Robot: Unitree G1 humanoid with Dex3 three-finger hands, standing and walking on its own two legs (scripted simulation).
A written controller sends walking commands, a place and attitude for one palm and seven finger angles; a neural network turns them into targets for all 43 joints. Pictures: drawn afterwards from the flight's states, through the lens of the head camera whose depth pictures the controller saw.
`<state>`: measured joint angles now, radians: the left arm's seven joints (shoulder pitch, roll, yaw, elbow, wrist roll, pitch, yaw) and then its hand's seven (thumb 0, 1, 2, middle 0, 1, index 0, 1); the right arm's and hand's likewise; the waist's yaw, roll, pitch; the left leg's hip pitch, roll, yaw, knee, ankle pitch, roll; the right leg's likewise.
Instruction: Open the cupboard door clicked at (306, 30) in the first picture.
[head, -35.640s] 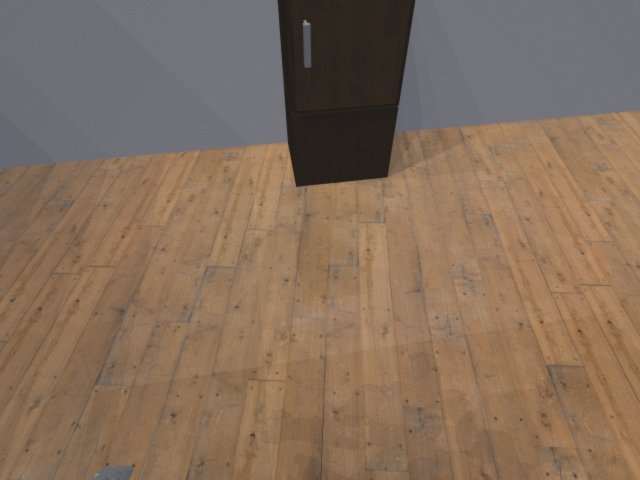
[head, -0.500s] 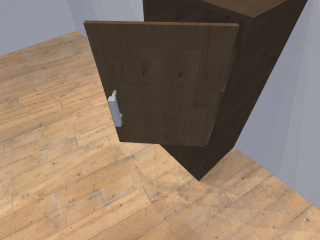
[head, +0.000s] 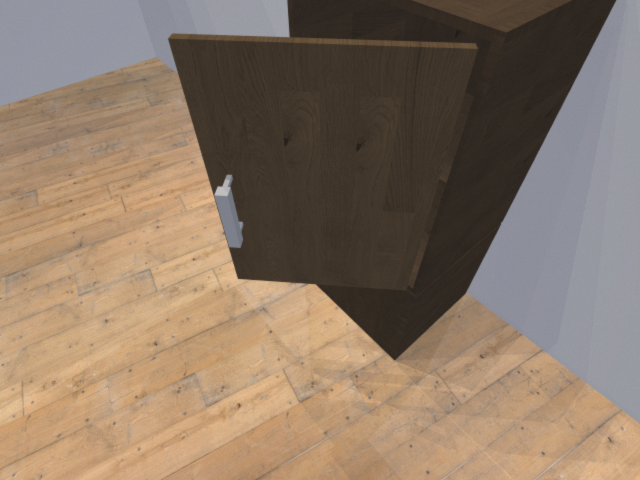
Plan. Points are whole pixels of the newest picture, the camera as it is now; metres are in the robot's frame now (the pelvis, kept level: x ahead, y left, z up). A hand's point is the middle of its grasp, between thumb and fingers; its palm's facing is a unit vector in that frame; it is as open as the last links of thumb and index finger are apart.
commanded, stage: come to a stop and stand still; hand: left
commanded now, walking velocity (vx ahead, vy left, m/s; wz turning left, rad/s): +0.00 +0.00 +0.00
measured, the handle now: (232, 211) +0.60 +0.21 -0.07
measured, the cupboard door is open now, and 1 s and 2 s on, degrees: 44 44 44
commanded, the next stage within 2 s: look again from close up in 0.62 s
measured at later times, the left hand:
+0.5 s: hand out of the picture +0.02 +0.21 -0.17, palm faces +0.01 -0.97 -0.24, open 7.4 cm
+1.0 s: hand out of the picture +0.04 +0.20 -0.17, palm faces +0.01 -0.97 -0.24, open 7.4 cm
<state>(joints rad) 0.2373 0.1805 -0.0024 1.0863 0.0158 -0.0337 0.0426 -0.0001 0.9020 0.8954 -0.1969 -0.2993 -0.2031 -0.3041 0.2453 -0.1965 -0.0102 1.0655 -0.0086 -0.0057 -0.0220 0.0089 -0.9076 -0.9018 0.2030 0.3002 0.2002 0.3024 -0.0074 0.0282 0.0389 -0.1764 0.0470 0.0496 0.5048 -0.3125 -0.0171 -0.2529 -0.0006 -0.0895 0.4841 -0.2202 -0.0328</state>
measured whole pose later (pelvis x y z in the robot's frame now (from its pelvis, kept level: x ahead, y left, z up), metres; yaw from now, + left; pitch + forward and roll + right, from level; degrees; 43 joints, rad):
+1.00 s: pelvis +0.00 +0.01 +0.00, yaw +0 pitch -1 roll +1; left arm 0.19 0.21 0.00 1.11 0.01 -0.02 0.02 0.00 0.90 0.90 -0.20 -0.30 -0.20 -0.30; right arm 0.21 -0.19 0.01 1.12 -0.01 -0.03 -0.02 0.01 -0.91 -0.90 0.20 0.30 0.20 0.30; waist 0.01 0.00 0.05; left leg -0.11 0.01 0.06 0.40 -0.27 -0.01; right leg -0.22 -0.03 -0.08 0.45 -0.21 -0.02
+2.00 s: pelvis -0.03 +0.03 +0.00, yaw +1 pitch -2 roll +1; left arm 0.29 0.19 0.00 1.09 0.02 0.00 0.03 0.00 0.90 0.90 -0.20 -0.30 -0.20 -0.30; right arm 0.33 -0.17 0.00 1.08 -0.02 -0.02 -0.02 0.01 -0.91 -0.90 0.20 0.30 0.20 0.30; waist 0.00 -0.01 0.01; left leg -0.16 -0.02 0.06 0.44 -0.24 0.03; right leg -0.25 -0.07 -0.08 0.46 -0.17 0.01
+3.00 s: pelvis -0.03 +0.02 +0.00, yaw +1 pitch -2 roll +0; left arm 0.33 0.12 0.01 1.10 0.02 0.00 0.03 0.00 0.90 0.90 -0.19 -0.30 -0.20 -0.30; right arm 0.34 -0.10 0.00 1.13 -0.02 -0.01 -0.02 0.01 -0.91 -0.90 0.20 0.30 0.20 0.30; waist 0.01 -0.02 0.02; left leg -0.18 0.00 0.05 0.45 -0.24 0.01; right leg -0.26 -0.04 -0.08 0.45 -0.17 -0.01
